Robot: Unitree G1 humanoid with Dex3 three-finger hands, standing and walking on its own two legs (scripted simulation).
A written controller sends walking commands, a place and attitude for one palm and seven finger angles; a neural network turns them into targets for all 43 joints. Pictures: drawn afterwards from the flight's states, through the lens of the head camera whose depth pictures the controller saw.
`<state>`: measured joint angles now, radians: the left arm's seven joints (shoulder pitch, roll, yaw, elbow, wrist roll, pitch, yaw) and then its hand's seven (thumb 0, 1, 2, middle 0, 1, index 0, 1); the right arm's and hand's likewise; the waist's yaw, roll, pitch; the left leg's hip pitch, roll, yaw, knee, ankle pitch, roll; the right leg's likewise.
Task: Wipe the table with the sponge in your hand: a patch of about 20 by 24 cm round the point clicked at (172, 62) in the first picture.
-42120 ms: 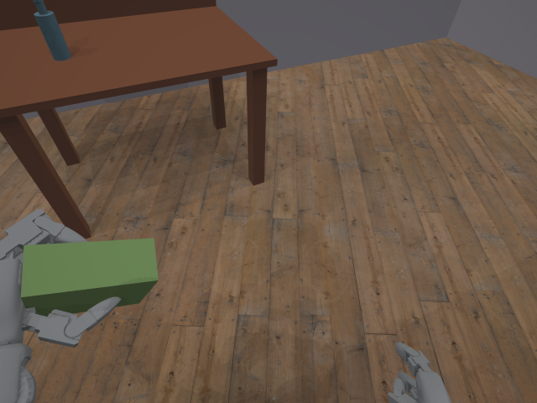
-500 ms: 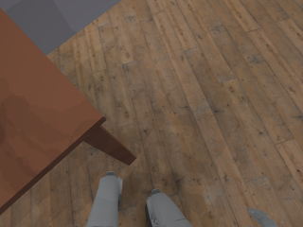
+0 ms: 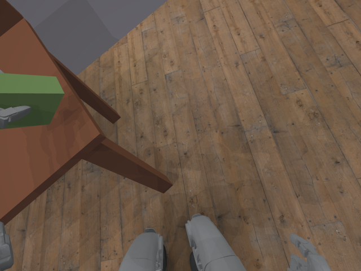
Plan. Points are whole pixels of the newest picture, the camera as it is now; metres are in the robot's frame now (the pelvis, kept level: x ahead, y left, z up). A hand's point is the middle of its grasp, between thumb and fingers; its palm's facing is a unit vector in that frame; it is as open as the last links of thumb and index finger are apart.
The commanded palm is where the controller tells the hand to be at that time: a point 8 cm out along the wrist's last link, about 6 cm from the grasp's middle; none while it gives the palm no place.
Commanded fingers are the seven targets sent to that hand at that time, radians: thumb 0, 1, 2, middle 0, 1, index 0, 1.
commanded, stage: bring the hand home and regain balance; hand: left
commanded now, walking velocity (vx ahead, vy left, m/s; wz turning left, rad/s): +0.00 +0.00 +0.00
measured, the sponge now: (33, 102) +0.46 +0.29 +0.13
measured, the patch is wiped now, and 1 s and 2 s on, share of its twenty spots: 0.95 0.95 0.95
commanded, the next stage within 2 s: none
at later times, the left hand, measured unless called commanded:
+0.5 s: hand (110, 38) +0.39 +0.00 +0.27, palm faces +0.47 -0.71 -0.53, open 9.1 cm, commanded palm +0.28 +0.03 +0.25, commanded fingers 0.00 0.10 1.30 -1.20 -1.60 -1.20 -1.60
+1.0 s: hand out of the picture +0.19 -0.20 +0.24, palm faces +0.63 -0.69 -0.36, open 9.0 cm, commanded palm +0.11 -0.18 +0.27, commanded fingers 0.00 0.10 1.30 -1.20 -1.60 -1.20 -1.60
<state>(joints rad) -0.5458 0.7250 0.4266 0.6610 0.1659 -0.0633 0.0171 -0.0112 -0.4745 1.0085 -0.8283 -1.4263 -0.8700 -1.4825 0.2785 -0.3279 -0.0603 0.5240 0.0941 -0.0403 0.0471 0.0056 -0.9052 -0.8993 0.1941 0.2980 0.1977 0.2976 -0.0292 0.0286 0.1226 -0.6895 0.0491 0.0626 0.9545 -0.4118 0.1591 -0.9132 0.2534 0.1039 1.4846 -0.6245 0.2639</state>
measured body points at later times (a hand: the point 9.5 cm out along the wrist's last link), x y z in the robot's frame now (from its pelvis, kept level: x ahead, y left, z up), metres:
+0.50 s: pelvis +0.10 -0.28 +0.08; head +0.12 -0.40 +0.51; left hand +0.36 +0.03 +0.30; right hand +0.25 -0.52 -0.07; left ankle +0.05 -0.11 -0.62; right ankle +0.19 -0.41 -0.60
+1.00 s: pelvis +0.01 -0.49 +0.07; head +0.02 -0.54 +0.52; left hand +0.15 -0.17 +0.26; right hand +0.27 -0.65 +0.00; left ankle +0.07 -0.35 -0.64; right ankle +0.07 -0.59 -0.58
